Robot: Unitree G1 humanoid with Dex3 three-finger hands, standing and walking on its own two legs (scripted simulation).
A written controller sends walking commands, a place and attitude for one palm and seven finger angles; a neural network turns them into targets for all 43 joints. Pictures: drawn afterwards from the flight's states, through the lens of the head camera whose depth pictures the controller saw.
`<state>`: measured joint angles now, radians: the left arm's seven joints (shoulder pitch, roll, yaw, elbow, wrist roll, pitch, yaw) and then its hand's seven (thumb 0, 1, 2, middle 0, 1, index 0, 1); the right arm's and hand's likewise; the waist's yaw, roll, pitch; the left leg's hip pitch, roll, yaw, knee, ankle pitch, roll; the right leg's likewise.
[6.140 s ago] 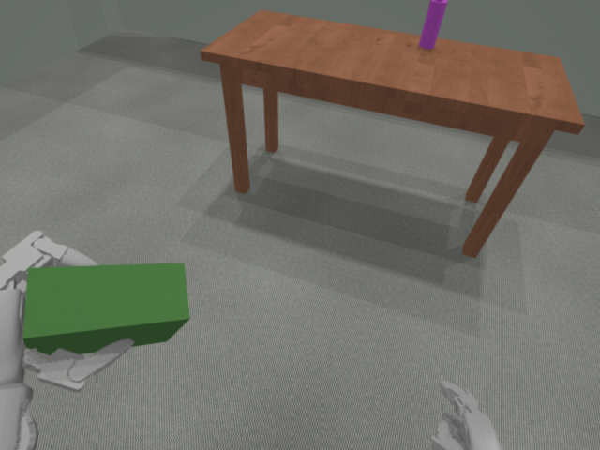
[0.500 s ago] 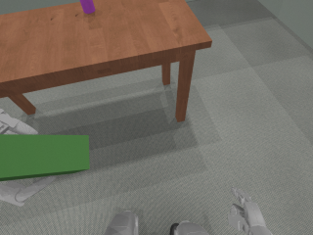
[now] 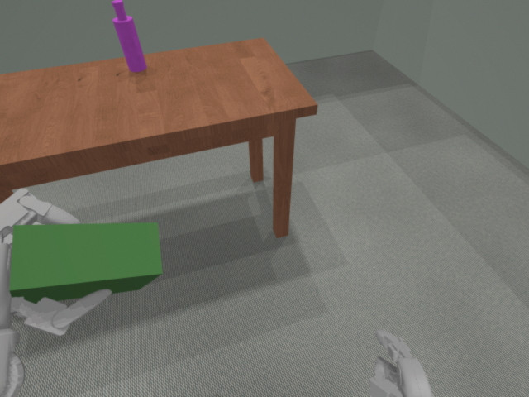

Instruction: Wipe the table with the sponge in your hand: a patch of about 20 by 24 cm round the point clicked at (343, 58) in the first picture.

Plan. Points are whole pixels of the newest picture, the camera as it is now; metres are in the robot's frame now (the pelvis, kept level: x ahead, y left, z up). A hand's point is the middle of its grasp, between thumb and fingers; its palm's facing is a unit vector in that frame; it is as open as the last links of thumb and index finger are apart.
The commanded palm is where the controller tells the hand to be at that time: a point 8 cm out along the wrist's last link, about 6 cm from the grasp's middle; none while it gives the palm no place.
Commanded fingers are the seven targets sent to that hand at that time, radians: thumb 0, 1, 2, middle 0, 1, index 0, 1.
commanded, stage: take the last steps up to it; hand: left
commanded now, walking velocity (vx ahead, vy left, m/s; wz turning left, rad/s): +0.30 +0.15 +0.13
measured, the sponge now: (109, 261) +0.23 +0.21 +0.16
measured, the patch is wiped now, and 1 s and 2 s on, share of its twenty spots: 0.00 0.00 0.00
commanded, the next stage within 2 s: come to a stop and stand still in 1.98 s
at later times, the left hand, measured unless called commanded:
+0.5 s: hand (35, 248) +0.22 +0.28 +0.18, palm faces +0.45 -0.76 -0.46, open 10.4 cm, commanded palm +0.17 +0.31 +0.19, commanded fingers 0.00 0.10 1.30 -1.20 -1.60 -1.20 -1.60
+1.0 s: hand (34, 179) +0.32 +0.34 +0.18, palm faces +0.43 -0.77 -0.47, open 10.4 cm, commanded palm +0.26 +0.39 +0.19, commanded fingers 0.00 0.10 1.30 -1.20 -1.60 -1.20 -1.60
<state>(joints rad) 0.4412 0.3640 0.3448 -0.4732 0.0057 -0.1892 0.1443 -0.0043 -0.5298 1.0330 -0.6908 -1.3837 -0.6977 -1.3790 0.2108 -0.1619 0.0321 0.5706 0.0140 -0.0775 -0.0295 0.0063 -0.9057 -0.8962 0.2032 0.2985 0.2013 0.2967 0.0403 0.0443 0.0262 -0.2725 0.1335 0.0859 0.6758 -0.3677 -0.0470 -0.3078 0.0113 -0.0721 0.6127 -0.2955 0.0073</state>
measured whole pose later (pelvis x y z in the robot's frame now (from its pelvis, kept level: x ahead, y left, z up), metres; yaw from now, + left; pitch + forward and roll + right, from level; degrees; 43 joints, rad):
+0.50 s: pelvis +0.02 +0.03 +0.01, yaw +3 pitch -1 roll +0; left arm 0.49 0.36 0.37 -0.44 0.01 -0.22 0.15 0.00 -0.53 1.03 -0.69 -1.38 -0.70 -1.38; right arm 0.26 -0.21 -0.04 0.65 0.00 -0.10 -0.06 0.01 -0.91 -0.90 0.20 0.30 0.20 0.30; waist -0.01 0.01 0.01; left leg -0.20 0.04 0.10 0.54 -0.33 0.01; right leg -0.38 -0.05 -0.12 0.83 -0.47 0.02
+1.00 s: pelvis +0.11 +0.10 +0.00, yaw +3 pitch +0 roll +2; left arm 0.46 0.40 0.39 -0.57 0.00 -0.26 0.16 0.00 -0.53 1.03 -0.70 -1.38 -0.70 -1.38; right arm 0.16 -0.21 -0.06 0.60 0.00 -0.08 -0.06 0.01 -0.91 -0.90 0.20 0.30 0.20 0.30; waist 0.01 -0.05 0.13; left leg -0.32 0.06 0.17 0.59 -0.25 0.01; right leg -0.34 -0.13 -0.06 0.96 -0.54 0.02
